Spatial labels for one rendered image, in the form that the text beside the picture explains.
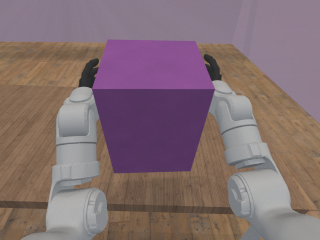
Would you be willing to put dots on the robot left hand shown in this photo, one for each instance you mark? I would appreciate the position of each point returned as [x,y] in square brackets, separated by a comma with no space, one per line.
[87,75]

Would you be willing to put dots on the robot right hand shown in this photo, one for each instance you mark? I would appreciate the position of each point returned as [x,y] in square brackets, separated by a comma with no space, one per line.
[213,69]

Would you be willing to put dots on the right robot upper arm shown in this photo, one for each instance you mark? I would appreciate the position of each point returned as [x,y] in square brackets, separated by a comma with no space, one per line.
[261,197]

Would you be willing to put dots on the left robot upper arm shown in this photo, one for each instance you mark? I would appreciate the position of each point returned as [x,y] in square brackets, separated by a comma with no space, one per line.
[74,214]

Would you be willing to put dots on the robot left forearm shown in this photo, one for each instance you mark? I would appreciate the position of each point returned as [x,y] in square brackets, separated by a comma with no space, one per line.
[76,138]

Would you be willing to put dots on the carton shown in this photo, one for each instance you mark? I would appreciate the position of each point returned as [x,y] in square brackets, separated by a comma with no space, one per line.
[152,98]

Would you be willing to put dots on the table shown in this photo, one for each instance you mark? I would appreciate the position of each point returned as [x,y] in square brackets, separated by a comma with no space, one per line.
[28,152]

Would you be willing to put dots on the robot right forearm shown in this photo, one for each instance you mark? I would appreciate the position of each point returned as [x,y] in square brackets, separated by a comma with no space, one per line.
[238,127]

